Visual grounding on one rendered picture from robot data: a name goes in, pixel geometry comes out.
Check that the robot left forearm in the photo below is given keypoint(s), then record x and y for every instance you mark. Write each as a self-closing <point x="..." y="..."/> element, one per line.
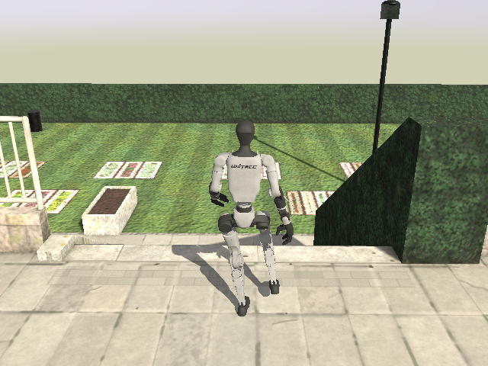
<point x="214" y="195"/>

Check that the robot right hand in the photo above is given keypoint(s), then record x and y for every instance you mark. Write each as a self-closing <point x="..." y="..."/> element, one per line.
<point x="289" y="233"/>

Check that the robot right upper arm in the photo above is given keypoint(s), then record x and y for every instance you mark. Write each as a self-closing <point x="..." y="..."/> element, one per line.
<point x="272" y="175"/>

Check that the left robot foot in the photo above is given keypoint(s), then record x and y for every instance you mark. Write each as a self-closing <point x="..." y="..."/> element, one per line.
<point x="242" y="310"/>

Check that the robot right forearm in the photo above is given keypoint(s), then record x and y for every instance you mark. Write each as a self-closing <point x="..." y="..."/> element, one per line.
<point x="282" y="208"/>

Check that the robot left thigh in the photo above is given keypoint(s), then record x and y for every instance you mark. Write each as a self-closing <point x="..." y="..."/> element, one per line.
<point x="230" y="235"/>

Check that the robot left hand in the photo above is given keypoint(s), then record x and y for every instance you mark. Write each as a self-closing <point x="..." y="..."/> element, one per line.
<point x="222" y="198"/>

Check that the robot left upper arm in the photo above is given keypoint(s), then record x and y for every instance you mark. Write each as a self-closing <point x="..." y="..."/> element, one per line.
<point x="219" y="162"/>

